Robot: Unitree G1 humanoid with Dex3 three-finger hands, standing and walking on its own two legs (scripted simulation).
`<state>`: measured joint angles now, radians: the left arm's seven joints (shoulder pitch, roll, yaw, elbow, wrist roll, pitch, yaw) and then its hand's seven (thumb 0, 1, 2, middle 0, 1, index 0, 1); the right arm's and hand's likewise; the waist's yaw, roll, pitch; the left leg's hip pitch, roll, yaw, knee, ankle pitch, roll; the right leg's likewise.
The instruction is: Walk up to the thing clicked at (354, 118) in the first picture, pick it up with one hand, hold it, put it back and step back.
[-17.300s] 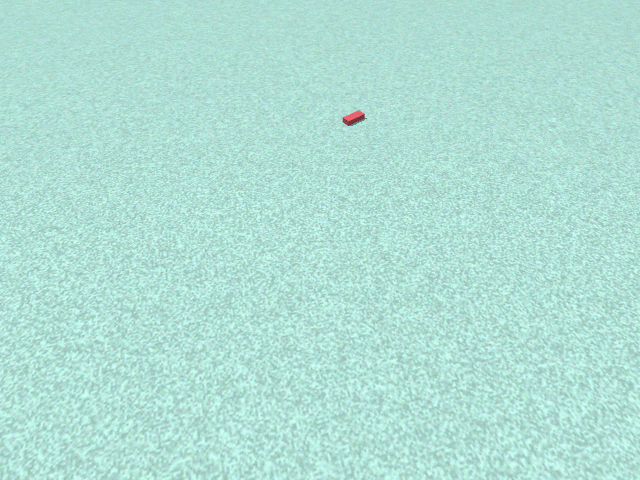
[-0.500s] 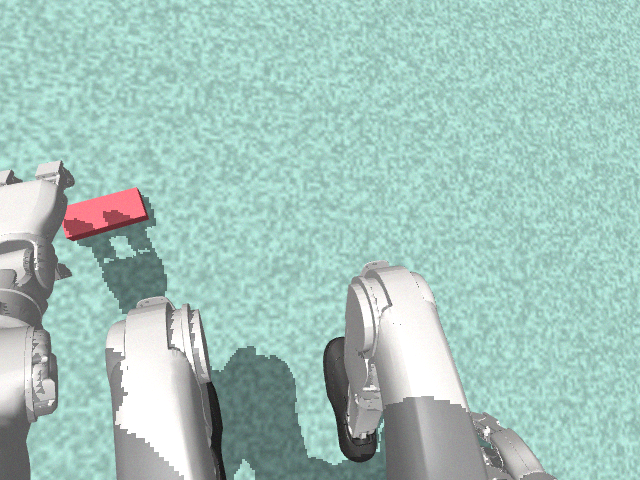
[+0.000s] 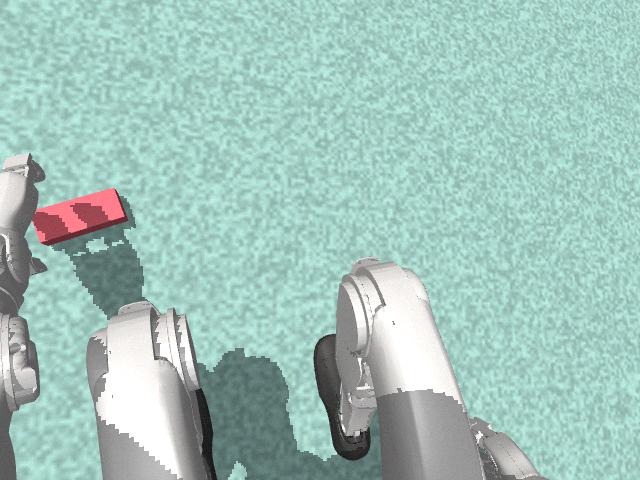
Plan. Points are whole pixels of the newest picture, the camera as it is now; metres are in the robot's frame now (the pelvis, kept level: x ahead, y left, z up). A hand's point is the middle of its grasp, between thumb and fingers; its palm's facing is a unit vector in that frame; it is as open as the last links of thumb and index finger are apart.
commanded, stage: rise first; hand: left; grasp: from above
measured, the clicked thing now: (81, 216) +0.48 +0.27 -0.30
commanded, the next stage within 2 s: approach in 1.20 s
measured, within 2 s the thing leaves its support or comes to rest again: neither
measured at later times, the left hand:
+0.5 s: hand (10, 230) +0.43 +0.31 -0.18, palm faces -0.45 -0.11 -0.89, open 12.3 cm
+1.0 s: hand (13, 228) +0.43 +0.31 -0.19, palm faces -0.44 -0.11 -0.89, open 11.8 cm
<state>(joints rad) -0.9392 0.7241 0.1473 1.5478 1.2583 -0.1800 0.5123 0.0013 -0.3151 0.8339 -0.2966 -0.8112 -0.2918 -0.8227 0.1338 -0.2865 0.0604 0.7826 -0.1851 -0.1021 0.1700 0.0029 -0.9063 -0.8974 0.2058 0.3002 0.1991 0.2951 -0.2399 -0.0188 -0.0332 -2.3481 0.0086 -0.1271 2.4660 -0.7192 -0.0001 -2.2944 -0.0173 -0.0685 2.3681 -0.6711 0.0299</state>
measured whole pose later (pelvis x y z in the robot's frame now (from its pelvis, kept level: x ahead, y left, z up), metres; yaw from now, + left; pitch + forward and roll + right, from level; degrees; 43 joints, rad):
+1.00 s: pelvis +0.00 +0.00 +0.00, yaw +0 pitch +34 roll -8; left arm -0.96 0.76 0.14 1.57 1.26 -0.19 0.50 0.00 -0.16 0.70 -0.44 -0.67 -0.43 -0.69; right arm 0.15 -0.29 0.08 0.78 -0.20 -0.12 0.19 0.00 -0.91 -0.90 0.21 0.30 0.20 0.30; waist -0.26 -0.02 -0.02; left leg -2.35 0.00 -0.13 2.47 -0.71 0.00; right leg -2.29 -0.02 -0.07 2.36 -0.66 0.03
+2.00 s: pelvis +0.00 +0.00 +0.00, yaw -1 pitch +34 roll -7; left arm -1.00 0.72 0.13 1.61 1.16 -0.09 0.46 0.00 -0.34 0.83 -0.30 -0.79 -0.28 -0.81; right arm 0.18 -0.31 0.11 0.76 -0.18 -0.12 0.23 0.00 -0.90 -0.89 0.20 0.30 0.20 0.30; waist -0.28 0.02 0.01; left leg -2.35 0.02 -0.13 2.46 -0.71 0.00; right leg -2.31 0.00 -0.07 2.36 -0.65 0.03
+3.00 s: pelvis +0.00 +0.01 -0.02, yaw -5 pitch +30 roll -13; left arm -1.07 0.91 0.17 1.80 1.30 -0.19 0.69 0.00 -0.43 0.93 -0.16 -0.91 -0.15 -0.93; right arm 0.12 -0.34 0.23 0.73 -0.29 -0.26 0.32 0.00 -0.90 -0.90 0.20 0.30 0.20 0.29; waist -0.39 -0.10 0.13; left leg -2.35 0.01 -0.22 2.57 -0.77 0.00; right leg -2.27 0.01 -0.14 2.40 -0.68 0.05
